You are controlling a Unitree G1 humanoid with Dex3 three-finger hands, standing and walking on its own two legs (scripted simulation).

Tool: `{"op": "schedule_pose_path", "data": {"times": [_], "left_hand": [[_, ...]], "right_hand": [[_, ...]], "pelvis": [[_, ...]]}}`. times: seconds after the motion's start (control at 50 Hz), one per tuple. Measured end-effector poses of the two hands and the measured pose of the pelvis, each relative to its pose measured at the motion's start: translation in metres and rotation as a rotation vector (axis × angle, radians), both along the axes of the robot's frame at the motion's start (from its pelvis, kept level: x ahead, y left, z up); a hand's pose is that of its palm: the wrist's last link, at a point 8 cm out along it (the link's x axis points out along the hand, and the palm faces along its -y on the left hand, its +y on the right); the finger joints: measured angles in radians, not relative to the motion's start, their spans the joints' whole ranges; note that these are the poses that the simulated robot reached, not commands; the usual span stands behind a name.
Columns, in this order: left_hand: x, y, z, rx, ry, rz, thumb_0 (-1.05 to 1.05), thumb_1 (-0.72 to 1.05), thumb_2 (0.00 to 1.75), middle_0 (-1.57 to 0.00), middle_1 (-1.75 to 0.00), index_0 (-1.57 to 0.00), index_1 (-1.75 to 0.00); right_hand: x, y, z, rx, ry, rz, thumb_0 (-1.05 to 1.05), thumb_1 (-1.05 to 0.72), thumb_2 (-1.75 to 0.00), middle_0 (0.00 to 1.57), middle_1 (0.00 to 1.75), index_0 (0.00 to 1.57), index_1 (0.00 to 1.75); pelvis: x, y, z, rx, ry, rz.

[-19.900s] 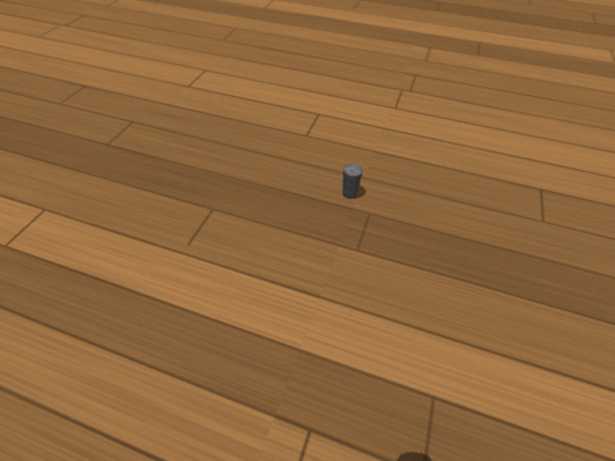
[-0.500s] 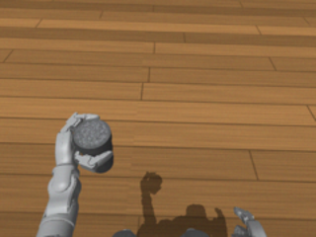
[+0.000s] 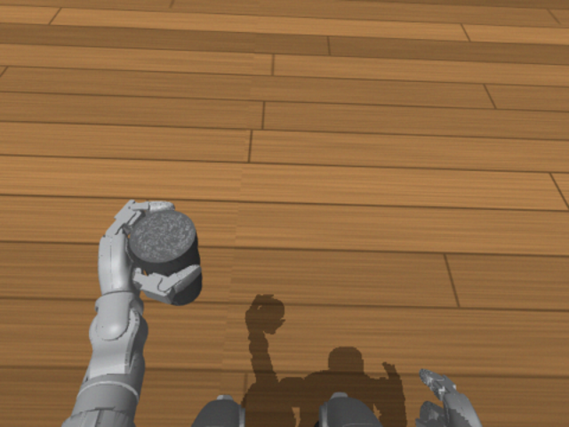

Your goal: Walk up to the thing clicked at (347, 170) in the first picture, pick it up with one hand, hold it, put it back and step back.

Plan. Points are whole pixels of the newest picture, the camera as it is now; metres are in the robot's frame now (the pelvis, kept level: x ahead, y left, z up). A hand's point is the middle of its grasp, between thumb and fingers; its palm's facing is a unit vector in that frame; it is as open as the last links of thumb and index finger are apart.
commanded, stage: crouch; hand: left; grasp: from the side
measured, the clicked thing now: (173, 264) +0.34 +0.17 -0.01
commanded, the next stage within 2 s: lower in 1.68 s
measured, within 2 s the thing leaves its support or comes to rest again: neither
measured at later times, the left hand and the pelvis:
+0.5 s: hand (184, 294) +0.37 +0.20 -0.22, palm faces +0.20 -0.98 -0.02, open 11.3 cm; pelvis -0.04 +0.00 -0.19, yaw -1 degrees
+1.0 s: hand (192, 315) +0.38 +0.22 -0.41, palm faces +0.24 -0.97 -0.03, open 11.3 cm; pelvis -0.08 +0.00 -0.35, yaw -3 degrees
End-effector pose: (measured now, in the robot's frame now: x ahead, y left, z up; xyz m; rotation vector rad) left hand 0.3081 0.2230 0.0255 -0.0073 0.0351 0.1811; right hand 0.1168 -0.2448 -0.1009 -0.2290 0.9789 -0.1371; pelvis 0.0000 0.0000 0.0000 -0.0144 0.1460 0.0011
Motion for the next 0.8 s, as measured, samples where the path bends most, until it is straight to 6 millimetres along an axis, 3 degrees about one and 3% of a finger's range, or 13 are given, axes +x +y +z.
{"op": "schedule_pose_path", "data": {"times": [0.1, 0.18, 0.34, 0.52, 0.7, 0.8], "left_hand": [[0.003, 0.004, -0.037, 0.009, 0.007, 0.006, 0.02, -0.51, 1.07, -0.72, -0.99, -0.63, -0.99], [0.008, 0.009, -0.075, 0.006, -0.007, 0.014, 0.02, -0.51, 1.07, -0.72, -0.98, -0.63, -0.99], [0.022, 0.019, -0.161, 0.027, -0.033, -0.002, 0.02, -0.51, 1.07, -0.73, -0.97, -0.64, -0.98], [0.029, 0.028, -0.252, 0.026, -0.014, 0.021, 0.02, -0.51, 1.07, -0.72, -0.98, -0.63, -0.99], [0.030, 0.035, -0.337, 0.026, 0.005, 0.050, 0.02, -0.50, 1.08, -0.70, -1.00, -0.61, -1.01], [0.032, 0.041, -0.374, 0.033, 0.000, 0.062, 0.02, -0.50, 1.08, -0.70, -1.01, -0.61, -1.02]], "right_hand": [[-0.009, -0.007, -0.021, -0.022, 0.041, 0.011, 0.01, -0.89, -0.90, 0.21, 0.30, 0.20, 0.30], [-0.018, -0.015, -0.049, -0.045, 0.077, 0.020, 0.01, -0.89, -0.90, 0.21, 0.30, 0.20, 0.30], [-0.034, -0.022, -0.127, -0.072, 0.154, 0.031, 0.01, -0.90, -0.90, 0.20, 0.30, 0.20, 0.30], [-0.048, -0.014, -0.216, -0.049, 0.233, 0.059, 0.01, -0.91, -0.91, 0.20, 0.30, 0.20, 0.30], [-0.066, -0.009, -0.288, -0.049, 0.290, 0.098, 0.01, -0.92, -0.91, 0.21, 0.30, 0.20, 0.30], [-0.080, -0.013, -0.321, -0.063, 0.324, 0.105, 0.01, -0.93, -0.91, 0.21, 0.30, 0.20, 0.30]], "pelvis": [[-0.008, -0.001, -0.021, -0.002, 0.076, 0.001], [-0.014, -0.001, -0.049, -0.008, 0.161, 0.001], [-0.026, 0.002, -0.124, -0.020, 0.311, -0.005], [-0.043, 0.005, -0.199, -0.027, 0.406, -0.012], [-0.059, 0.004, -0.267, -0.032, 0.440, -0.017], [-0.067, 0.004, -0.302, -0.035, 0.433, -0.020]]}}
